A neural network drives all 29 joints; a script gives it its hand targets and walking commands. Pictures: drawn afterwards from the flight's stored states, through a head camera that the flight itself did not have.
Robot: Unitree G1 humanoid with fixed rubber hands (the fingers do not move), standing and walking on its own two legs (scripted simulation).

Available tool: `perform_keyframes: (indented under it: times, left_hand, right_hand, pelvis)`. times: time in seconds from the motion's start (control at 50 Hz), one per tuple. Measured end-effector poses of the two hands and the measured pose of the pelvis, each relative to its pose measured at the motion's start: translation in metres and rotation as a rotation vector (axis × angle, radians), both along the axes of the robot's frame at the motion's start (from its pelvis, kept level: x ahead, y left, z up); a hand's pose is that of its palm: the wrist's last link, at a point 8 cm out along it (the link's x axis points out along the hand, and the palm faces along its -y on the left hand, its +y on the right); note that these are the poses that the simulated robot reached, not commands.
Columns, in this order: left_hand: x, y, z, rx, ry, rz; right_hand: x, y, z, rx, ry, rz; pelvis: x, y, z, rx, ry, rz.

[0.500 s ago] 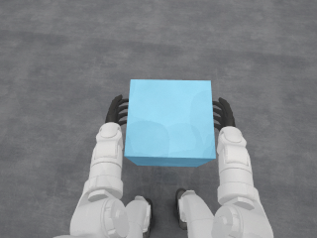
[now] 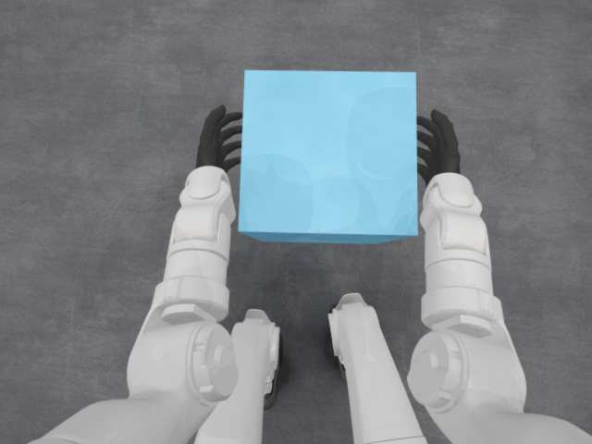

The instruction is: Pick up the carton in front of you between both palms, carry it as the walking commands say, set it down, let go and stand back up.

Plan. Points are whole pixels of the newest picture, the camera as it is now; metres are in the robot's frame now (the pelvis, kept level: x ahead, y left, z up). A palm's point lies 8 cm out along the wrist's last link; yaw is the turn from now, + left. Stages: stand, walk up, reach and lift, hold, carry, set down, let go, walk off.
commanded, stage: set down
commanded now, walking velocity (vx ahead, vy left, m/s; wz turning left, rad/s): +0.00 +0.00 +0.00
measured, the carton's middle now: (323, 174) +0.46 -0.06 -0.16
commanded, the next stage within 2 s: none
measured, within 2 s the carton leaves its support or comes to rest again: rests again in 1.42 s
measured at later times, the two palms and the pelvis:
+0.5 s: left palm (248, 168) +0.50 +0.06 -0.23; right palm (417, 184) +0.45 -0.23 -0.24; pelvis -0.03 -0.01 -0.13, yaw +2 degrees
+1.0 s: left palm (265, 174) +0.54 +0.05 -0.38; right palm (403, 190) +0.47 -0.25 -0.37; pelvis -0.03 +0.00 -0.21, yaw +3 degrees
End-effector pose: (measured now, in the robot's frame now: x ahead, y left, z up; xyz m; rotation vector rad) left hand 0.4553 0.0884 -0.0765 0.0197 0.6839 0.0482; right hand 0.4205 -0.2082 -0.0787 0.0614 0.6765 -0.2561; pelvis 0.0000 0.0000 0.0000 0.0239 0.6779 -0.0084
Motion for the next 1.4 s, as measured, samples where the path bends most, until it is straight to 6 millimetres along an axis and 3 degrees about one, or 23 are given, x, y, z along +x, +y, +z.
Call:
perform_keyframes:
  times: [0.36,0.9,1.0,1.12,1.4]
  left_hand:
    - [0.035,-0.018,-0.116,0.017,0.006,-0.054]
    - [0.078,-0.042,-0.284,0.046,0.054,-0.146]
    - [0.08,-0.041,-0.302,0.045,0.065,-0.153]
    - [0.084,-0.039,-0.307,0.044,0.059,-0.157]
    - [0.076,-0.032,-0.321,0.059,0.095,-0.18]
  right_hand:
    - [0.021,-0.016,-0.119,-0.002,0.01,-0.039]
    - [0.047,-0.038,-0.283,-0.034,0.071,-0.065]
    - [0.051,-0.038,-0.296,-0.038,0.084,-0.063]
    - [0.056,-0.036,-0.299,-0.032,0.078,-0.062]
    - [0.04,-0.031,-0.318,-0.019,0.121,-0.029]
  pelvis:
    - [-0.022,-0.007,-0.096,0.016,0.101,0.013]
    - [-0.037,-0.002,-0.203,-0.001,0.036,0.041]
    - [-0.033,-0.004,-0.213,-0.012,0.018,0.056]
    - [-0.03,-0.002,-0.22,-0.023,0.019,0.063]
    - [-0.035,0.005,-0.227,-0.039,-0.013,0.075]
